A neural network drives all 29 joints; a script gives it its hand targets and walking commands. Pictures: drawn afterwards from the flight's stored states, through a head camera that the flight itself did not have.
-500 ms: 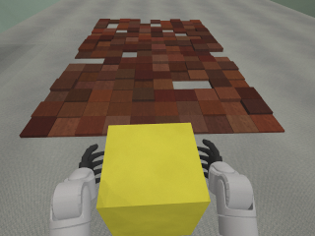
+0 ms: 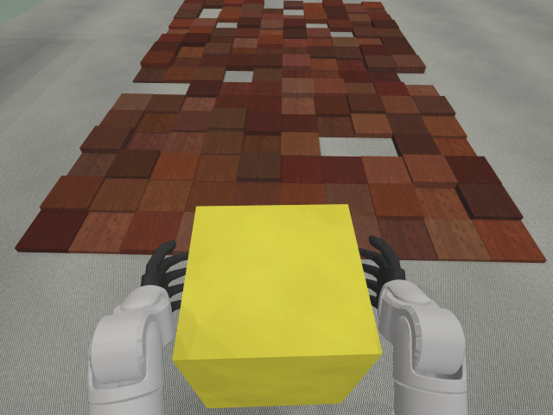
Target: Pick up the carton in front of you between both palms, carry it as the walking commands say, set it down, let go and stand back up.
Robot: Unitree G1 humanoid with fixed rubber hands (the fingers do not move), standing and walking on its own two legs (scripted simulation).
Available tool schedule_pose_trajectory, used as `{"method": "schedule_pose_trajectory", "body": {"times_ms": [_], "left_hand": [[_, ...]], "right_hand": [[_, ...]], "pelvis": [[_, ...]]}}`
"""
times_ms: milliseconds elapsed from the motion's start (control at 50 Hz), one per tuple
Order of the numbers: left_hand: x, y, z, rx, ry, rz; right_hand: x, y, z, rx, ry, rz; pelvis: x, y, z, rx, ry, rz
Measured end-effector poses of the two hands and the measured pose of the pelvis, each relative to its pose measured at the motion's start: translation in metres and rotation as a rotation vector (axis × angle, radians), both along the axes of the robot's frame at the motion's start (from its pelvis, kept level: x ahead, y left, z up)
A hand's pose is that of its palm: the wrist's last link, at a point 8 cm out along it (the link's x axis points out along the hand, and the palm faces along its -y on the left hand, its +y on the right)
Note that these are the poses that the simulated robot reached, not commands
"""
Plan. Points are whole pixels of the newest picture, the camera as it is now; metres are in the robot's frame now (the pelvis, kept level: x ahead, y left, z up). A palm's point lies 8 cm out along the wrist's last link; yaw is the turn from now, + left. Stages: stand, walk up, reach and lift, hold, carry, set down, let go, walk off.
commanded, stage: carry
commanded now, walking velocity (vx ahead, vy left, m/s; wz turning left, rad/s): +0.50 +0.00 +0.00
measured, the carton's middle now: (273, 311) +0.28 +0.01 +0.01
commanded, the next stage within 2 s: none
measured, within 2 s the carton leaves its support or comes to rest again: neither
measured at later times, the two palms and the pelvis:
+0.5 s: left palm (205, 143) +0.61 +0.15 +0.08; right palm (356, 147) +0.59 -0.15 +0.09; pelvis +0.34 +0.02 +0.00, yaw -3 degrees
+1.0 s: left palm (236, 63) +0.95 +0.12 +0.09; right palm (348, 66) +0.95 -0.18 +0.09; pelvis +0.68 -0.03 +0.00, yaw -1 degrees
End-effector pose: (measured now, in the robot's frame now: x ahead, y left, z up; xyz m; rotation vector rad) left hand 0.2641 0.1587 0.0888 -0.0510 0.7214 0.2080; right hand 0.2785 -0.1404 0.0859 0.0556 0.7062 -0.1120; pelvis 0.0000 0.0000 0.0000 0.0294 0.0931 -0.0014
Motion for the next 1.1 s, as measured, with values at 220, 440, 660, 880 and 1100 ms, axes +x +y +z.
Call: {"method": "schedule_pose_trajectory", "body": {"times_ms": [220, 440, 660, 880, 1100], "left_hand": [[0.17, 0.009, -0.046, -0.019, 0.065, -0.103], [0.305, -0.003, -0.018, -0.01, 0.025, -0.152], [0.471, -0.032, -0.017, 0.022, -0.052, -0.066], [0.596, -0.04, -0.005, 0.014, 0.026, -0.018], [0.771, -0.028, -0.017, -0.024, -0.017, -0.074]], "right_hand": [[0.14, 0.009, -0.039, -0.038, 0.065, -0.087], [0.266, -0.002, -0.008, -0.043, 0.027, -0.125], [0.454, -0.032, -0.019, 0.009, -0.052, -0.056], [0.592, -0.04, -0.008, 0.0, 0.026, -0.009], [0.75, -0.029, -0.008, -0.042, -0.017, -0.062]], "pelvis": [[0.162, 0.033, -0.023, -0.009, -0.029, -0.064], [0.299, 0.029, 0.004, -0.057, -0.013, -0.06], [0.47, -0.018, -0.03, -0.054, -0.044, -0.01], [0.596, -0.036, 0.004, -0.002, -0.014, -0.001], [0.767, -0.011, -0.016, 0.018, -0.024, -0.036]]}}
